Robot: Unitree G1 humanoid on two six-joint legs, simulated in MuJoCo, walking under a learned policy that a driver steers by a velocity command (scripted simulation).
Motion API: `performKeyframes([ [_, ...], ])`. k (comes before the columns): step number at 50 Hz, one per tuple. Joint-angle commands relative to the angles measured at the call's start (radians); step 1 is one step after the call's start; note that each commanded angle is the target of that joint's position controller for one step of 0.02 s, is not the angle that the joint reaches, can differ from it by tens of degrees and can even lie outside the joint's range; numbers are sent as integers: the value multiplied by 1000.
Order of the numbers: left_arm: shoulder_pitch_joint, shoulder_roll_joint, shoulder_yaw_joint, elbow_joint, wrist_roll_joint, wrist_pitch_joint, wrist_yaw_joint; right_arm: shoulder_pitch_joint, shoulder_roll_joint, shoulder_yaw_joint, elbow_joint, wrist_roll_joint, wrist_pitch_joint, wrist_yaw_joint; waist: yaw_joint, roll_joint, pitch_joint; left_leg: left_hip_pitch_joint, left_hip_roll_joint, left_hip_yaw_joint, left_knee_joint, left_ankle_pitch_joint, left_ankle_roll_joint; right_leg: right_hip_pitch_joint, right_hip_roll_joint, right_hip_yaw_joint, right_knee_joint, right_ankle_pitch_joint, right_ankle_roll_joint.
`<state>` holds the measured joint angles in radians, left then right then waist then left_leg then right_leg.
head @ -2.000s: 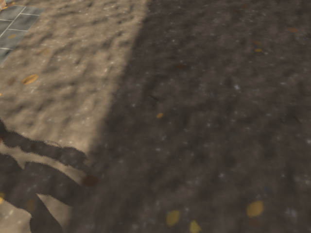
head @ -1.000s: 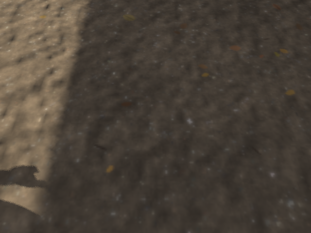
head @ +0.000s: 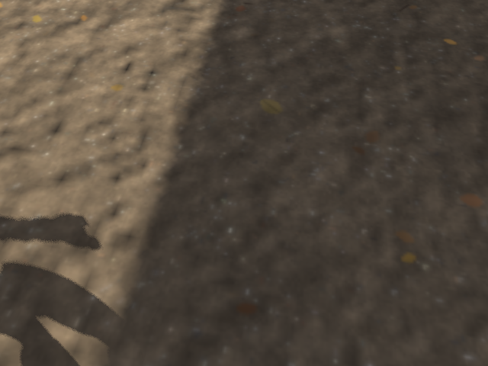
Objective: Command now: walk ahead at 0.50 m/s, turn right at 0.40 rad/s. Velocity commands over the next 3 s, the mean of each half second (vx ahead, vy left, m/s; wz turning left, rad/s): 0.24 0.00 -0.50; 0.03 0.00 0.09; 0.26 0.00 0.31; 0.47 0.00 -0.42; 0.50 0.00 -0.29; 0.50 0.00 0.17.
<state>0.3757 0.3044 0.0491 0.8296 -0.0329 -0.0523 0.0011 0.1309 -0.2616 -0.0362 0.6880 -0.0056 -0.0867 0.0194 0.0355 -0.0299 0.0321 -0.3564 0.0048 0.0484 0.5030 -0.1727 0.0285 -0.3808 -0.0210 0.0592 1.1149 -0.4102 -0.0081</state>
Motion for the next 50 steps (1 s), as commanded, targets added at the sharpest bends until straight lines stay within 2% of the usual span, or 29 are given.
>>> performKeyframes([
  [1, -21, 79, 31, -87, 3, 6, 4, 69, -96, -35, -2, -9, -16, -2, -42, 170, -41, 230, 262, -270, -324, -28, 149, -256, -109, 43, 45, 108, 6],
  [3, -31, 51, 30, -94, 4, 25, 6, 43, -105, -42, 12, -13, -31, -3, -21, 136, -8, 178, 261, -170, -354, 153, 162, -247, -108, 39, 24, 161, 20],
  [5, -58, 44, 31, -118, 18, 32, 8, 28, -126, -50, 28, -15, -34, -11, -6, 109, 9, 171, 256, -65, -334, 422, 168, -258, -100, 33, -67, 222, 39],
  [8, -134, 13, 18, -150, 24, 24, -15, 21, -155, -58, 40, -9, -16, -31, -28, 100, 1, 165, 212, 72, -309, 520, 145, -177, -80, -33, -298, 406, 36],
  [10, -193, 10, 17, -180, 25, 23, -35, 52, -176, -63, 56, 0, -1, -41, -54, 92, -15, 209, 225, 94, -285, 539, 140, -145, -62, -58, -398, 468, 27],
  [13, -224, 49, 33, -222, 27, 34, -55, 59, -206, -76, 69, 25, 22, -46, -50, 97, -28, 303, 268, 96, -208, 551, 122, -141, -51, -67, -468, 388, -8],
  [15, -190, 83, 50, -233, 34, 42, -60, 42, -221, -85, 65, 44, 37, -51, -20, 107, -51, 330, 273, 103, -85, 647, 99, -84, -13, -100, -499, 294, -44],
  [16, -116, 109, 66, -220, 34, 41, -57, 31, -215, -85, 62, 50, 45, -53, 23, 91, -86, 317, 245, 123, 47, 667, 74, 16, 23, -121, -563, 318, -70],
  [17, -20, 162, 91, -195, 37, 38, -41, 65, -186, -76, 65, 41, 47, -51, 60, 22, -144, 261, 174, 148, 248, 573, 24, 176, 54, -107, -646, 489, -106],
  [18, 1, 270, 112, -213, 36, 44, -14, 144, -113, -50, 44, -17, 44, -43, 15, -225, -223, -13, 76, 155, 576, -55, -53, 431, -171, 191, -597, 1011, -207],
  [19, -57, 299, 102, -266, 51, 38, -14, 211, -101, -31, 22, -27, 40, -28, -38, -279, -391, -259, -89, -15, 865, -577, -98, 611, -381, 616, -661, 960, -437],
  [20, -76, 220, 86, -286, 42, 36, -25, 132, -179, -50, 36, 3, 43, -20, 34, -87, -415, -289, -32, -149, 895, -490, -80, 557, -332, 545, -724, 765, -395],
  [21, -124, 185, 74, -283, 34, 32, -25, 63, -176, -49, 10, 22, 49, -22, 15, -51, -301, -322, -4, -138, 852, -402, -62, 456, -285, 444, -742, 623, -338],
  [22, -163, 157, 67, -278, 19, 35, -21, 50, -160, -49, 22, 11, 59, -35, -13, 20, -209, -319, 33, -134, 771, -340, -64, 339, -233, 370, -763, 514, -281],
  [23, -204, 134, 58, -283, 18, 41, -13, 48, -170, -52, 25, 1, 71, -46, -35, -1, -169, -274, 55, -135, 699, -295, -68, 236, -210, 323, -781, 465, -256],
  [25, -238, 132, 55, -292, 45, 46, -5, 85, -156, -52, 40, 0, 87, -49, -64, -57, -163, -160, 40, -107, 639, -241, -81, 114, -162, 260, -802, 495, -245],
  [28, -225, 136, 56, -275, 46, 45, 9, 89, -120, -40, 49, 0, 91, -59, -56, -65, -188, -115, 37, -100, 505, -213, -106, 102, -151, 216, -793, 533, -249],
  [30, -241, 119, 48, -268, 47, 50, 16, 84, -108, -33, 54, 2, 97, -59, -48, -76, -198, -73, 50, -101, 422, -170, -110, 91, -145, 197, -798, 409, -236],
  [33, -251, 58, 21, -235, 64, 50, 9, 73, -92, -25, 65, 4, 98, -50, -29, -104, -171, 38, 67, -89, 280, -120, -104, 39, -141, 176, -818, 202, -214],
  [35, -256, 55, 15, -208, 65, 49, 0, 84, -90, -23, 71, 5, 92, -40, -40, -100, -131, 114, 49, -59, 148, -72, -82, 11, -136, 162, -802, 80, -188],
  [37, -217, 59, 13, -179, 57, 48, 2, 72, -122, -28, 58, -10, 86, -33, -42, -62, -76, 141, 46, -66, -7, 15, -38, 10, -98, 145, -760, 6, -115],
  [38, -186, 66, 16, -179, 64, 46, 8, 48, -187, -37, 33, -18, 83, -36, -2, 31, -55, 111, 131, -180, -45, 144, 1, 16, -46, 105, -671, -5, -66],
  [39, -158, 56, 18, -182, 68, 43, 12, 17, -238, -53, 36, -3, 86, -37, 45, 180, -35, 31, 164, -255, -85, 69, 63, 43, 42, -10, -622, 32, -17],
  [40, -214, 59, 20, -185, 68, 44, 21, 8, -206, -51, 28, -3, 84, -34, 14, 219, -17, -61, 179, -317, -154, -51, 88, 117, 62, -54, -564, 113, 8],
  [41, -252, 64, 27, -195, 59, 49, 28, 9, -183, -46, 27, -6, 81, -34, 1, 232, -6, -77, 178, -344, -175, -79, 84, 137, 59, -51, -549, 148, 3],
  [44, -254, 51, 36, -200, 55, 62, 34, 32, -195, -56, 17, 6, 74, -39, -18, 238, -35, -24, 165, -368, -136, 2, 81, 137, 52, -47, -541, 175, -15],
  [46, -245, 44, 42, -200, 51, 58, 30, 48, -188, -59, 4, 14, 80, -46, -27, 197, -63, -15, 144, -367, -94, 32, 79, 156, 39, -48, -553, 194, -26],
  [48, -235, 48, 53, -198, 49, 56, 25, 53, -179, -60, -14, 18, 88, -50, -29, 124, -79, -50, 102, -340, -33, 24, 60, 199, 5, -36, -582, 217, -41],
  [50, -192, 76, 66, -189, 49, 58, 25, 48, -152, -57, -38, 22, 96, -51, -22, -6, -91, -135, 29, -247, 102, -38, 12, 260, -95, 52, -670, 236, -93],
])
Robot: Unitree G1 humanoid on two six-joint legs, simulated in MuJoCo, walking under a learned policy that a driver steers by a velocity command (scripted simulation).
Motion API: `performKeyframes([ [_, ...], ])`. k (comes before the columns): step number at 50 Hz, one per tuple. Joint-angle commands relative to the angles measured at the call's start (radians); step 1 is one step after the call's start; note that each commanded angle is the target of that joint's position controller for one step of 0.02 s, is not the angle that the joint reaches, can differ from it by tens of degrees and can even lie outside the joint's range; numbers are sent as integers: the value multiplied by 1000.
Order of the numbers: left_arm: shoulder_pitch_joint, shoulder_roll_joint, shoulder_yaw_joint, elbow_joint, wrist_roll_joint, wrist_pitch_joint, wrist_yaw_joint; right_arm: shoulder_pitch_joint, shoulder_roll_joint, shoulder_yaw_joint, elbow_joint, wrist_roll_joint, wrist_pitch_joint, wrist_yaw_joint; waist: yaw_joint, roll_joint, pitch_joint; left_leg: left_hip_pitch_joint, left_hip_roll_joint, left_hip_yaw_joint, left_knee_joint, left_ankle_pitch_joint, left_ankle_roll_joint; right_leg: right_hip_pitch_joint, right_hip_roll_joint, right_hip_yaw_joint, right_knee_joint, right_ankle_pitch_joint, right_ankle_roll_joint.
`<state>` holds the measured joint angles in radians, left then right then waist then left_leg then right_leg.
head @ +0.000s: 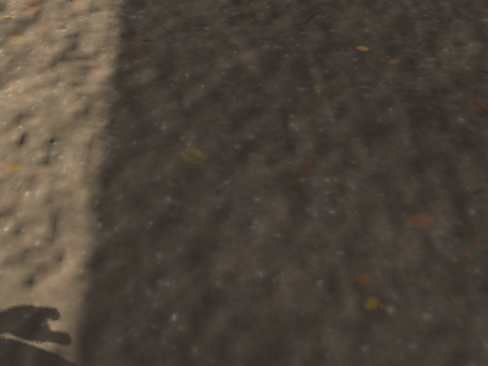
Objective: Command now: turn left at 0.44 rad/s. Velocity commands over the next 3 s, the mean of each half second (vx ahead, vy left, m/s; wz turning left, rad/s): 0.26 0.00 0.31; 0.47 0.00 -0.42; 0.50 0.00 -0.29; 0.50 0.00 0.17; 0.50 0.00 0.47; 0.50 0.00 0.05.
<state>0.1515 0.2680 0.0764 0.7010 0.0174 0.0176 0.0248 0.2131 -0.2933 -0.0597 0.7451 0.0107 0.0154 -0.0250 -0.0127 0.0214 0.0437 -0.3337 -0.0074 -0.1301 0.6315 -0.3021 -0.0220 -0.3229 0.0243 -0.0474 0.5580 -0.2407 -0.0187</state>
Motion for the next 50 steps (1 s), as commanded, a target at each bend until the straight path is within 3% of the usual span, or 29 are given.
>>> performKeyframes([
  [1, 65, 140, 46, -53, 1, -12, 3, -26, -100, -29, -106, 7, -2, -5, 27, -162, -116, -208, -7, 10, 99, 19, 29, 240, -263, 284, -189, 128, -152],
  [2, 48, 148, 45, -59, 3, -16, 9, -19, -99, -32, -114, 4, 2, 0, 22, -255, -129, -248, -9, 79, 274, -200, 5, 249, -399, 395, -228, 250, -238],
  [3, 75, 141, 41, -63, 5, -25, 16, -40, -129, -45, -122, 2, 7, 5, 49, -211, -141, -311, 28, 68, 473, -307, -8, 262, -466, 447, -267, 224, -295],
  [4, 64, 142, 38, -65, 1, -34, 22, -46, -132, -51, -124, 9, 12, 12, 38, -132, -129, -346, 63, 48, 547, -269, -4, 251, -454, 424, -290, 52, -282],
  [6, 19, 171, 46, -58, -23, -44, 25, -77, -95, -39, -135, 14, 19, 22, 33, -142, -64, -363, 102, 71, 454, -165, 1, 213, -379, 315, -356, -193, -204],
  [11, 7, 207, 59, -39, -38, -52, -2, -56, -73, -28, -127, 11, 3, 57, 26, -154, -79, -46, 58, 202, 114, -98, 34, 96, -294, 66, -354, -163, -145],
  [13, 7, 198, 55, -17, -52, -48, -18, 44, -66, -31, -82, 10, -3, 59, -25, -118, -86, 133, 13, 253, -68, 10, 61, 24, -287, 24, -274, -225, -130],
  [14, 19, 159, 42, -6, -46, -49, -25, 129, -80, -40, -37, 9, -5, 53, -51, -76, -92, 258, -28, 272, -114, -1, 76, -50, -257, -15, -182, -265, -106],
  [15, 10, 86, 18, -6, -29, -54, -37, 223, -118, -55, -8, 12, -8, 45, -85, 49, -92, 393, 37, 137, -182, -44, 113, -174, -199, -96, 55, -260, -50],
  [16, -27, 8, -11, -57, 5, -66, -48, 269, -239, -67, -34, -7, -21, 30, -81, 329, -89, 498, 319, -361, -331, -147, 236, -483, -85, -115, 472, -396, 36],
  [17, -81, 103, 12, -81, -38, -84, -46, 238, -254, -69, -71, -14, -49, 40, -108, 203, -71, 407, 434, -575, -451, -309, 368, -613, -66, 44, 602, -362, 23],
  [18, -108, 142, 22, -81, -67, -91, -49, 200, -202, -53, -70, -10, -70, 44, -89, 143, 8, 386, 408, -495, -467, -360, 343, -671, -116, 86, 628, -251, 0],
  [19, -82, 146, 23, -61, -61, -94, -49, 160, -157, -38, -67, -8, -83, 44, -61, 131, 39, 364, 365, -385, -459, -296, 298, -675, -141, 93, 607, -131, -12],
  [21, -26, 142, 26, -12, -36, -91, -48, 91, -125, -25, -73, -16, -92, 35, -18, 109, 33, 309, 284, -183, -468, -37, 223, -574, -165, 111, 540, 33, -3],
  [24, -7, 99, 17, 19, -45, -83, -55, 126, -107, -24, -57, -30, -107, 20, -20, 52, -4, 327, 239, 14, -478, 290, 180, -523, -124, 122, 486, 189, 16],
  [27, -56, 66, 5, 0, -47, -83, -58, 132, -106, -24, -45, -30, -110, 10, -30, 43, 12, 298, 203, 156, -503, 361, 149, -455, -75, 116, 288, 314, 24],
  [31, -163, 33, -16, -42, -45, -86, -83, 181, -118, -29, -5, -15, -109, 0, -69, 42, 65, 323, 226, 232, -535, 421, 126, -399, -67, 43, 100, 375, 5],
  [34, -217, 31, -22, -77, -46, -94, -107, 209, -131, -34, 20, -9, -91, -7, -73, 41, 69, 436, 253, 273, -460, 664, 116, -399, -38, -8, 21, 299, -35],
  [36, -196, 59, -11, -87, -46, -93, -116, 206, -160, -41, 20, -9, -74, -20, -41, 89, 10, 503, 261, 296, -335, 1041, 101, -323, 15, -66, 26, 197, -73],
  [38, -51, 119, 17, -66, -50, -84, -111, 190, -189, -48, 13, -13, -55, -34, 50, 128, -92, 515, 264, 305, -100, 1305, 93, -139, 70, -91, 36, 103, -121],
  [39, 102, 171, 43, -36, -49, -81, -97, 158, -198, -49, 3, -9, -54, -34, 139, 104, -169, 406, 239, 320, 107, 1253, 80, 106, 86, -63, -37, 164, -163],
  [40, 258, 233, 63, -10, -42, -66, -72, 152, -172, -36, -19, -21, -69, -31, 200, -3, -269, 127, 186, 304, 413, 823, 54, 449, -56, 164, -45, 133, -225],
  [41, 230, 297, 74, -30, -49, -69, -63, 247, -24, 12, -61, -30, -101, -4, 83, -266, -387, -336, -63, 187, 837, -227, -26, 801, -348, 782, -121, -6, -461],
  [42, 250, 225, 54, -22, -41, -71, -56, 150, -115, -4, -77, 6, -149, 19, 154, -128, -433, -446, -30, -22, 905, -217, 5, 792, -351, 864, -245, -120, -447],
  [43, 210, 182, 43, -26, -36, -77, -51, 52, -142, -8, -115, 41, -167, 28, 147, -77, -278, -485, 29, -21, 833, -137, 28, 660, -314, 699, -268, -100, -385],
  [44, 139, 157, 33, -35, -37, -83, -54, 27, -126, -3, -126, 27, -176, 25, 80, 28, -151, -450, 68, -1, 708, -81, 36, 467, -263, 590, -294, -3, -343],
  [45, 78, 121, 23, -47, -37, -88, -52, 25, -130, -11, -117, -6, -170, 18, 41, 39, -103, -393, 100, 10, 612, -50, 27, 344, -217, 507, -307, 93, -317],
  [46, 43, 115, 18, -65, -26, -88, -47, 49, -129, -15, -114, -17, -158, 19, 7, 5, -67, -331, 113, 15, 586, -33, 14, 234, -187, 460, -334, 161, -318],
  [50, 32, 158, 30, -62, -30, -90, -29, 30, -83, 2, -142, -35, -123, 14, -18, -43, -18, -249, 118, 83, 354, 56, -56, -11, -128, 328, -368, 304, -305],
])
Over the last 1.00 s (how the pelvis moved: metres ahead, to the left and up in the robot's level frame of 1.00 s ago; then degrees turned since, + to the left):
0.25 -0.02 -0.01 -11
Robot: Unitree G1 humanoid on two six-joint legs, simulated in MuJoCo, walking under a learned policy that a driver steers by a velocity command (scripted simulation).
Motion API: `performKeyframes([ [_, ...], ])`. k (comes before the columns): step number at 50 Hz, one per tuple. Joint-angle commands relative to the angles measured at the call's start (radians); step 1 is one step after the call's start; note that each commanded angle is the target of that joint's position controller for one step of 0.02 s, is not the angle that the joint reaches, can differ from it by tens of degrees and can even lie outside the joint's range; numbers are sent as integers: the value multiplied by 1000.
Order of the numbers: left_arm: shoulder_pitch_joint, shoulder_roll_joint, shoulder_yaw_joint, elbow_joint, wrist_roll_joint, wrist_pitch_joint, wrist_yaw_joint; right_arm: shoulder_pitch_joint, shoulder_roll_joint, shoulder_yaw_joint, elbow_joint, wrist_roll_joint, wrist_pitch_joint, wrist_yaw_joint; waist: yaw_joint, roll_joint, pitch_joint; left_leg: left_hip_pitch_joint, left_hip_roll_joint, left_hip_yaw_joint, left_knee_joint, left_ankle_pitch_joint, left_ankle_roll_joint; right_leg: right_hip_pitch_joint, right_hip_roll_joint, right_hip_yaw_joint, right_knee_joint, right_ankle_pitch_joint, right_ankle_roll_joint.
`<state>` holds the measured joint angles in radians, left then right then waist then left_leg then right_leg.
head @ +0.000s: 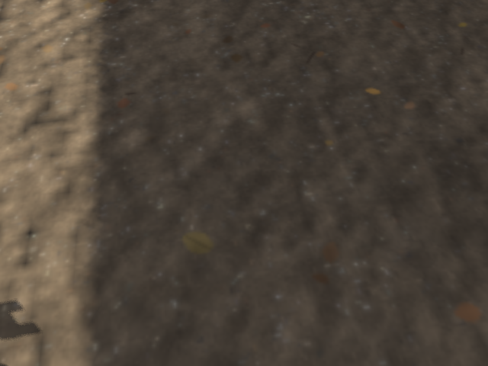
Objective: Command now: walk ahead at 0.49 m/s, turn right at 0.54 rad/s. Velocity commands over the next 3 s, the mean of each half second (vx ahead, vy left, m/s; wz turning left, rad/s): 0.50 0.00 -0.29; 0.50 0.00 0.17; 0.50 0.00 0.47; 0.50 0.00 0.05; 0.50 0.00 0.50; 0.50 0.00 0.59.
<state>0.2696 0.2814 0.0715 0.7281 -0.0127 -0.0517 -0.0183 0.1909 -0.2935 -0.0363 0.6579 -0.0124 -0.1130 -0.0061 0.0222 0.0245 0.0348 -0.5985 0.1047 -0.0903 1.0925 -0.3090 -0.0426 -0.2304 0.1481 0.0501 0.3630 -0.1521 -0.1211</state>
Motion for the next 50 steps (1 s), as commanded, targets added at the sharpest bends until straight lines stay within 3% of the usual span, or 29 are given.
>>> performKeyframes([
  [1, -80, 156, 39, -85, -3, -18, 19, 9, -64, -13, -66, -14, 6, -5, -38, -56, -6, 49, -6, 56, -195, 142, -43, -142, -220, 194, -164, 192, -179],
  [3, -38, 168, 44, -70, -12, -9, 25, -84, -44, -3, -84, -9, 2, -1, 12, -75, -15, 119, -48, 69, -378, 313, -48, -166, -180, 164, -132, 119, -133],
  [5, 23, 163, 41, -47, -14, -3, 25, -126, -56, -6, -89, 11, -5, 7, 48, -94, -46, 154, -74, 64, -475, 409, -49, -108, -204, 190, -103, 59, -113],
  [7, 54, 149, 35, -29, -18, 0, 24, -142, -80, -15, -96, 20, -11, 16, 56, -112, -55, 150, -66, 35, -532, 398, -26, -23, -247, 242, -48, 2, -95],
  [9, 61, 149, 34, -23, -11, 1, 22, -125, -108, -30, -98, 21, -17, 21, 35, -132, -53, 166, -64, 33, -561, 316, 13, 46, -289, 294, 11, -4, -74],
  [11, 55, 127, 26, -25, -2, 4, 18, -8, -136, -53, -74, 14, -22, 17, -36, -137, -86, 324, -81, 64, -603, 242, 68, 52, -256, 280, 142, 123, -34],
  [12, 57, 73, 5, -39, 8, 0, 14, 126, -181, -67, -63, -1, -27, 11, -98, -63, -199, 525, 37, -53, -595, 223, 131, -17, -199, 217, 385, 82, 5],
  [13, 201, 6, -16, -48, -13, -14, 14, 240, -283, -94, -27, -17, -16, 13, -68, 242, -341, 863, 255, -496, -681, 23, 305, -338, -49, 81, 769, -208, 89],
  [14, 195, 63, -12, -39, -27, -21, 15, 295, -220, -85, -1, 9, -9, 27, -94, 284, -341, 903, 304, -760, -807, -254, 337, -517, -65, 118, 912, -414, 98],
  [15, 86, 140, 7, -52, -32, -20, 16, 239, -151, -64, -10, 16, -6, 24, -114, 151, -197, 804, 274, -640, -819, -309, 292, -584, -118, 128, 979, -335, 91],
  [16, -4, 141, 6, -74, -18, -19, 18, 179, -129, -54, -19, 8, 2, 20, -105, 66, -122, 686, 227, -495, -817, -204, 262, -573, -160, 82, 960, -258, 88],
  [17, -47, 125, 4, -90, -1, -21, 17, 137, -111, -46, -17, 2, 6, 21, -85, 38, -59, 580, 183, -393, -834, -85, 260, -556, -192, 63, 894, -202, 86],
  [18, -44, 110, 6, -89, 4, -20, 15, 113, -92, -38, -15, -2, 4, 21, -56, 59, -38, 513, 148, -323, -857, 10, 249, -505, -224, 61, 833, -158, 86],
  [21, -13, 67, -3, -71, 3, -9, 12, 112, -87, -36, 7, 10, -4, 22, -30, 88, -41, 454, 108, -202, -906, 168, 260, -440, -238, 25, 724, -111, 102],
  [26, -162, 27, -23, -96, 9, -19, 4, 150, -136, -49, 52, 21, 9, 13, -69, 51, -14, 472, 91, -70, -945, 301, 255, -431, -238, -6, 396, 109, 129],
  [30, -280, 28, -27, -121, -2, -30, -11, 215, -154, -53, 97, 32, 23, 11, -113, 50, 14, 497, 97, -29, -934, 303, 241, -366, -206, -34, 236, 211, 129],
  [33, -337, 43, -22, -147, -6, -40, -25, 245, -160, -56, 125, 37, 39, 7, -114, 52, 36, 572, 134, -55, -893, 346, 229, -365, -194, -27, 169, 153, 99],
  [35, -303, 69, -11, -144, -3, -50, -30, 239, -175, -61, 134, 39, 51, 2, -76, 62, 16, 604, 144, -78, -832, 445, 212, -288, -174, -32, 127, 89, 76],
  [36, -225, 93, 2, -124, 0, -54, -26, 216, -185, -62, 131, 41, 56, -1, -24, 64, -27, 591, 121, -60, -748, 575, 195, -161, -151, -53, 89, 86, 58],
  [37, -83, 140, 26, -82, 7, -55, -17, 209, -167, -54, 127, 37, 57, -2, 43, 50, -125, 525, 69, -24, -587, 637, 167, 64, -157, -53, 88, 108, 29],
  [38, 109, 217, 48, -53, 23, -52, -3, 192, -106, -29, 93, 13, 52, -3, 122, -47, -289, 320, 3, 18, -284, 397, 124, 379, -348, 139, 134, 131, -38],
  [39, 154, 278, 60, -32, 26, -41, -2, 332, 5, 3, 78, 24, 35, -1, 59, -313, -420, -47, -146, 48, 45, -244, 63, 674, -574, 558, 54, -50, -180],
  [40, 155, 177, 37, -35, 15, -35, 0, 280, -104, -23, 97, 48, 25, 0, 102, -225, -374, -151, -105, -53, 166, -270, 59, 613, -554, 614, -21, -209, -166],
  [41, 97, 137, 22, -32, 9, -35, 5, 188, -148, -40, 70, 62, 22, 1, 95, -180, -226, -202, -64, -37, 185, -179, 63, 491, -522, 461, -46, -195, -124],
  [42, 31, 112, 13, -33, 12, -36, 5, 143, -139, -40, 62, 53, 25, -2, 64, -125, -155, -172, -25, -16, 155, -96, 58, 363, -481, 356, -76, -121, -100],
  [43, -19, 82, 5, -30, 16, -39, 2, 120, -127, -43, 57, 40, 31, -3, 36, -119, -97, -143, -1, -14, 114, -40, 53, 259, -446, 276, -113, -55, -90],
  [45, -67, 62, 4, -19, 27, -54, 0, 156, -86, -42, 66, 43, 57, 1, -15, -141, -63, -49, 28, -18, 79, 20, 44, 134, -413, 161, -180, 29, -81],
  [47, -82, 77, 12, 2, 24, -67, 2, 146, -57, -39, 56, 42, 76, 1, -35, -110, -29, -54, 35, -19, 48, 56, 32, 82, -416, 75, -219, 126, -87],
  [50, -72, 106, 23, 30, 27, -70, 12, 88, -48, -37, 28, 34, 81, 5, -30, -83, -2, -98, 37, -21, -78, 193, 21, 93, -405, -37, -237, 213, -82],
])
Over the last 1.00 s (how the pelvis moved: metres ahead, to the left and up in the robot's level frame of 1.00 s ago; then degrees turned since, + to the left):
0.37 0.10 0.01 -6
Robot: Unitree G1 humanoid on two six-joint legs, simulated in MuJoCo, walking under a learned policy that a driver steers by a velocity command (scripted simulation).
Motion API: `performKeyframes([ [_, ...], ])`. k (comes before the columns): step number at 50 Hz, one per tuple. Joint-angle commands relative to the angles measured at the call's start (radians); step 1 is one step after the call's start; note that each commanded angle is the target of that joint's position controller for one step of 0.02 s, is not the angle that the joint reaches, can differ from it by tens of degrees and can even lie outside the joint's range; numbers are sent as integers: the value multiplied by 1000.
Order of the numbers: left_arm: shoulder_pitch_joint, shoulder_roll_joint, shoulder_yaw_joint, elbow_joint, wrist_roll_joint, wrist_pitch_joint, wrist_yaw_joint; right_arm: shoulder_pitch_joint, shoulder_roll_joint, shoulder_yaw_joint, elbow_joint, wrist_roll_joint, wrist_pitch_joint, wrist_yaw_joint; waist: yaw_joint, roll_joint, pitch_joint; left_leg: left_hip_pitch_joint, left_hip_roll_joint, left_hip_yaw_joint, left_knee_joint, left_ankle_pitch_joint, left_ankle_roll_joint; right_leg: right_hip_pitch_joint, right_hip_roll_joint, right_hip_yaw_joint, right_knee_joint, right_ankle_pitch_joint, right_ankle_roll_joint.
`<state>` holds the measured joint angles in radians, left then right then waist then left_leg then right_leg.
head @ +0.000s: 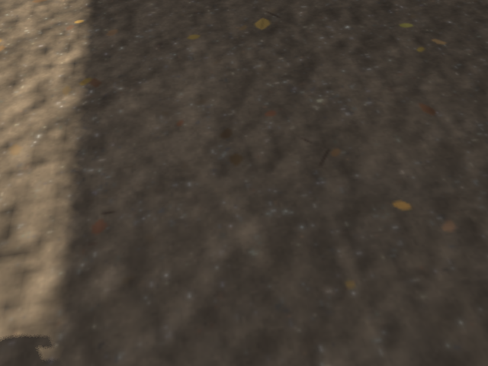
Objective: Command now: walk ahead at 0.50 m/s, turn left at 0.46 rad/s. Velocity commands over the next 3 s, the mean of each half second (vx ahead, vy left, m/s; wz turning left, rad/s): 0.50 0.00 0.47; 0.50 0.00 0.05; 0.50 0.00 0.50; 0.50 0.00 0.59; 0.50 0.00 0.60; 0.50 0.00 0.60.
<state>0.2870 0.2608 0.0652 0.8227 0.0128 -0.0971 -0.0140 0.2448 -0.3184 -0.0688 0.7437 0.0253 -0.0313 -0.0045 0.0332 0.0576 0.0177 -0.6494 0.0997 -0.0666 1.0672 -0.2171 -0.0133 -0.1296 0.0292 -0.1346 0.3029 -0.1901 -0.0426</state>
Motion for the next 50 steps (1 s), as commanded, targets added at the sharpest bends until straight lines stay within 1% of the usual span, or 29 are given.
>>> performKeyframes([
  [1, -89, 134, 30, -59, 1, -22, 11, 11, -18, -2, -65, -3, -4, 10, -35, -112, 21, -38, 38, -31, -119, 160, -4, -4, -272, 107, -179, 261, -150],
  [5, -37, 175, 39, -31, -10, -7, 20, -135, 4, 12, -117, -4, -10, 38, 23, -87, 59, -9, 19, 44, -330, 272, 21, 50, -279, 16, -178, 268, -128],
  [9, 7, 209, 52, -2, -32, 23, 22, -212, -16, 6, -174, -4, -6, 60, 33, -93, 78, -33, -5, 90, -422, 170, 68, 198, -322, -25, -104, 385, -98],
  [11, -4, 239, 61, -4, -39, 38, 28, -172, -49, -11, -183, -7, 0, 64, -8, -129, 26, 71, -67, 148, -428, 63, 107, 236, -321, -56, 27, 698, -74],
  [12, -12, 250, 64, -8, -42, 47, 31, -86, -78, -29, -168, -7, 4, 62, -61, -139, -29, 187, -111, 176, -434, 24, 132, 231, -309, -73, 163, 833, -61],
  [13, -26, 241, 59, -13, -44, 53, 35, 70, -126, -59, -128, -4, 7, 53, -149, -118, -108, 410, -159, 184, -494, 73, 167, 151, -272, -101, 373, 838, -31],
  [14, -2, 194, 39, -29, -19, 47, 37, 222, -211, -94, -94, 1, 18, 30, -204, 1, -200, 715, -57, -12, -519, 85, 224, -96, -226, -103, 685, 527, 16],
  [15, 93, 49, -8, -86, 12, 18, 20, 166, -310, -100, -110, 6, 7, 28, -66, 246, -288, 1014, 187, -598, -639, -106, 418, -540, -10, 14, 1021, -383, 74],
  [16, -26, 142, 6, -93, -26, -19, 6, 195, -214, -74, -139, -1, -9, 35, -152, 106, -378, 1044, 231, -756, -773, -213, 424, -643, -15, 223, 1103, -396, 56],
  [17, -117, 182, 17, -124, -59, -37, -1, 161, -166, -58, -129, -12, -23, 37, -157, 58, -231, 945, 206, -614, -787, -133, 371, -709, -58, 222, 1078, -296, 32],
  [18, -127, 163, 10, -125, -47, -46, 5, 103, -146, -51, -133, -10, -30, 36, -111, -27, -153, 802, 164, -497, -780, -22, 339, -670, -101, 222, 992, -211, 23],
  [19, -121, 165, 14, -113, -20, -46, 12, 39, -116, -42, -144, -12, -30, 33, -69, -49, -102, 671, 124, -400, -786, 96, 316, -603, -130, 221, 904, -164, 30],
  [21, -53, 159, 18, -82, -18, -18, 7, -17, -67, -23, -161, -32, -35, 25, -19, -16, -94, 547, 98, -291, -824, 252, 303, -490, -167, 211, 836, -102, 46],
  [23, -40, 129, 11, -65, -12, 6, 7, -4, -79, -22, -139, -29, -46, 20, -14, -18, -76, 487, 89, -199, -855, 363, 304, -474, -170, 184, 775, -49, 72],
  [25, -100, 107, 1, -81, -13, 18, 9, 24, -99, -25, -112, -30, -53, 13, -33, -14, -37, 473, 78, -128, -885, 385, 288, -517, -178, 178, 677, 59, 88],
  [28, -173, 95, -7, -93, -22, 14, 1, 40, -100, -21, -85, -32, -57, 7, -69, -6, -4, 486, 44, -29, -912, 315, 235, -513, -162, 166, 485, 267, 78],
  [31, -248, 85, -14, -113, -34, 9, -13, 66, -116, -24, -50, -32, -62, 7, -107, -3, 32, 523, 66, 12, -940, 238, 215, -491, -133, 151, 353, 374, 59],
  [34, -295, 90, -14, -140, -39, 8, -30, 93, -118, -28, -11, -29, -54, 7, -125, -15, 64, 654, 114, 39, -917, 274, 208, -558, -112, 164, 285, 321, 30],
  [36, -335, 85, -17, -169, -24, 2, -41, 127, -122, -30, 19, -11, -38, 5, -123, -19, 75, 731, 142, 3, -862, 368, 211, -590, -103, 147, 244, 216, 5],
  [39, -225, 127, 2, -152, -15, -5, -41, 108, -153, -36, 31, -3, -16, -5, -42, 30, -5, 774, 140, -30, -705, 739, 190, -410, -36, 95, 201, 79, -34],
  [40, -81, 170, 25, -112, -14, -7, -33, 81, -148, -30, 30, -5, -9, -7, 42, 18, -94, 724, 95, -2, -545, 835, 164, -198, -11, 74, 172, 135, -61],
  [41, 100, 234, 45, -75, -4, -7, -19, 80, -108, -11, 15, -16, -13, -9, 116, -22, -239, 524, 44, 19, -292, 637, 129, 136, -137, 195, 229, 209, -120],
  [42, 193, 317, 68, -55, 2, -2, -12, 220, 11, 23, -1, -17, -35, 3, 67, -268, -402, 88, -145, 53, 123, -17, 43, 549, -415, 667, 186, 26, -282],
  [43, 212, 216, 42, -59, -10, 1, -7, 173, -54, 12, 26, -3, -53, 6, 117, -243, -451, -16, -163, -104, 243, -362, 47, 558, -442, 832, 62, -75, -274],
  [44, 139, 178, 27, -64, -13, 5, 0, 78, -122, -11, -9, 25, -60, 11, 113, -201, -273, -103, -104, -97, 280, -306, 52, 429, -414, 668, 27, -130, -218],
  [45, 57, 154, 20, -73, -11, 8, 4, 25, -119, -9, -26, 22, -60, 9, 78, -142, -166, -98, -43, -54, 230, -213, 54, 276, -381, 544, -4, -107, -185],
  [46, -4, 123, 11, -73, -8, 6, 3, -1, -108, -12, -30, 7, -54, 6, 47, -121, -84, -70, -11, -40, 169, -150, 48, 141, -344, 457, -50, -64, -168],
  [48, -66, 94, 4, -72, 2, -10, -1, 73, -75, -17, -3, 8, -24, 2, -16, -169, -41, 50, 27, -45, 121, -78, 36, -11, -299, 329, -125, 6, -152],
  [50, -91, 107, 11, -57, 2, -24, -3, 92, -38, -13, 2, 8, 1, -4, -40, -150, -7, 51, 37, -42, 91, -43, 20, -71, -295, 230, -169, 101, -159],
])
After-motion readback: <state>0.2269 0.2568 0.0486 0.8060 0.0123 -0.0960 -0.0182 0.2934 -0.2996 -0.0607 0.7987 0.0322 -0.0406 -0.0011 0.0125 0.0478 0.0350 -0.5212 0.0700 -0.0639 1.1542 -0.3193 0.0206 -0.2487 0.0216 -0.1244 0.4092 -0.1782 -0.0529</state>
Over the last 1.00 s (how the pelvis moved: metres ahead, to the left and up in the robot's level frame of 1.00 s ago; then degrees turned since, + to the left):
0.55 -0.02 0.00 0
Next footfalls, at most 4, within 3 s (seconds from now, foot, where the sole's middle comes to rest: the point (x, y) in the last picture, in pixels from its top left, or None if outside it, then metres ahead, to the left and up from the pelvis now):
0.28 left None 0.31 0.16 -0.78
0.82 right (266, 307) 0.67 0.01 -0.78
1.34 left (165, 246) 0.87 0.34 -0.78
1.82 right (183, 167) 1.21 0.32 -0.78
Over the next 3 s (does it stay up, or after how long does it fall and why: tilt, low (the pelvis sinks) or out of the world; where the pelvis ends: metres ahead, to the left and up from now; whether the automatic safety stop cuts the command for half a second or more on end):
stays up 1.34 0.84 -0.01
